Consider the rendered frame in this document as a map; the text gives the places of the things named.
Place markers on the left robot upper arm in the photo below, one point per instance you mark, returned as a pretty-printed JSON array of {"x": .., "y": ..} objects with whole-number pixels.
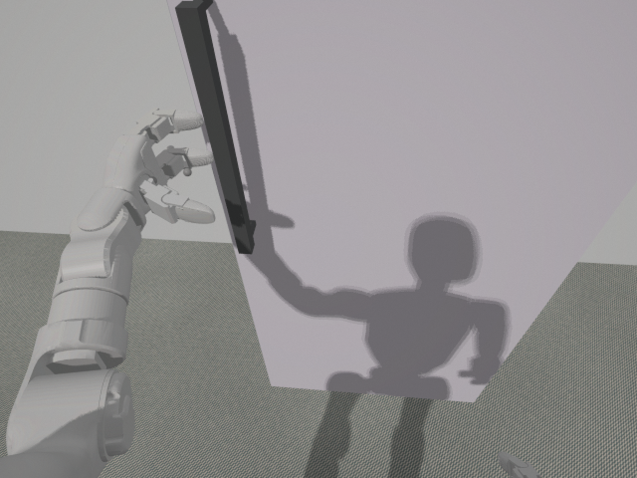
[{"x": 69, "y": 425}]

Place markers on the fridge door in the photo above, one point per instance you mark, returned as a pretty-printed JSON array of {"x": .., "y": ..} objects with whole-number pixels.
[{"x": 424, "y": 174}]

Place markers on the robot left forearm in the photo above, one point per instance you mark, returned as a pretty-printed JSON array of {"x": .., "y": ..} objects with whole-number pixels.
[{"x": 85, "y": 329}]

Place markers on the handle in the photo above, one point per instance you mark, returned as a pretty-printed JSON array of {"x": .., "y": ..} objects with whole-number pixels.
[{"x": 197, "y": 39}]

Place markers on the robot left hand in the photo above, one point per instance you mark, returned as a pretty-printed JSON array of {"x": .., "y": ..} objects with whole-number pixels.
[{"x": 131, "y": 161}]

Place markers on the robot right hand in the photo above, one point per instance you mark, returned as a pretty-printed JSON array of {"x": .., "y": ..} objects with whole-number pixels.
[{"x": 515, "y": 467}]

